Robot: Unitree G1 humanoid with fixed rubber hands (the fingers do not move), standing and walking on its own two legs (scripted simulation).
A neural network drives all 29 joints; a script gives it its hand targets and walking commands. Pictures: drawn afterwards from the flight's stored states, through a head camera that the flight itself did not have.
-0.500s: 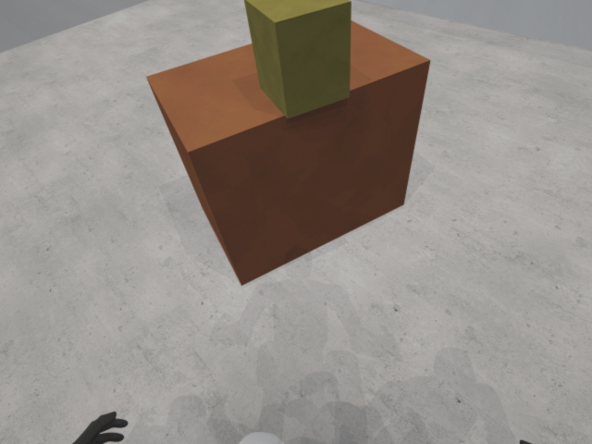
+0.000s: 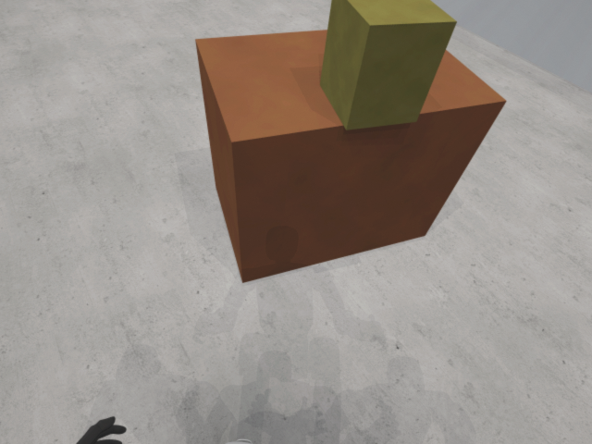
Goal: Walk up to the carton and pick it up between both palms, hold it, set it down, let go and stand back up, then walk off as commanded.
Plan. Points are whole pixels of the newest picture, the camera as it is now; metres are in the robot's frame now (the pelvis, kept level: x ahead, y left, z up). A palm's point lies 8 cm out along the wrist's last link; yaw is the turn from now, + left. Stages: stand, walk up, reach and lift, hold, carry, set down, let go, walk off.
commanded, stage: walk up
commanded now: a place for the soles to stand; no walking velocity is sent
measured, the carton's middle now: (377, 58) +0.96 -0.15 +0.05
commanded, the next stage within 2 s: none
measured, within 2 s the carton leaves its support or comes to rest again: neither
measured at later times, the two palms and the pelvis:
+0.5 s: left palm (143, 439) +0.15 +0.22 -0.09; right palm (579, 422) +0.20 -0.40 -0.10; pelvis +0.08 -0.10 -0.02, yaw +5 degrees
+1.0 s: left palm (139, 414) +0.19 +0.23 -0.10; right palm (554, 374) +0.26 -0.38 -0.08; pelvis +0.14 -0.09 -0.01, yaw +8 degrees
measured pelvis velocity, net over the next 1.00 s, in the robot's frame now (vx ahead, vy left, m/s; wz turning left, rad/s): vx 0.14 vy -0.09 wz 0.13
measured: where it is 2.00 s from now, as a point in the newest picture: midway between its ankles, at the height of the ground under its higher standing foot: (330, 430)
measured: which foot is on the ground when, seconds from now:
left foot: down 0.00-0.42, up 0.44-1.00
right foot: up 0.00-0.40, down 0.42-1.00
